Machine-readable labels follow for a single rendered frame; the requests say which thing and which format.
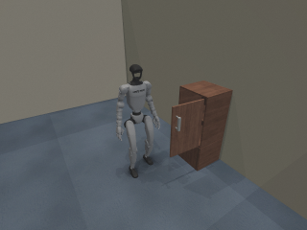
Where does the robot right hand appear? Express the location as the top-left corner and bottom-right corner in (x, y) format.
(116, 126), (124, 141)

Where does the left robot upper arm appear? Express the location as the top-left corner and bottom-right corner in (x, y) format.
(143, 80), (153, 103)

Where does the robot right forearm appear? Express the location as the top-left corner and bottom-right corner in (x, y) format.
(116, 103), (123, 127)

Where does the right robot upper arm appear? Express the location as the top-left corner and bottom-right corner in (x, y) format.
(117, 84), (129, 108)

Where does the robot left hand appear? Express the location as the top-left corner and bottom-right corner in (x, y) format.
(153, 115), (160, 129)

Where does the robot left forearm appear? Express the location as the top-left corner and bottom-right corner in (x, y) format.
(148, 100), (157, 116)

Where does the robot left thigh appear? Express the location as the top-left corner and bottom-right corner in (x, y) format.
(143, 115), (154, 147)

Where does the handle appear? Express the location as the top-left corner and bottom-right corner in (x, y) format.
(175, 116), (181, 131)

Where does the robot right foot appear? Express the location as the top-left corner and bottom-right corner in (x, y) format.
(129, 166), (138, 178)

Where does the cupboard door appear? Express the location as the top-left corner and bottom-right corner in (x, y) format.
(169, 99), (204, 157)

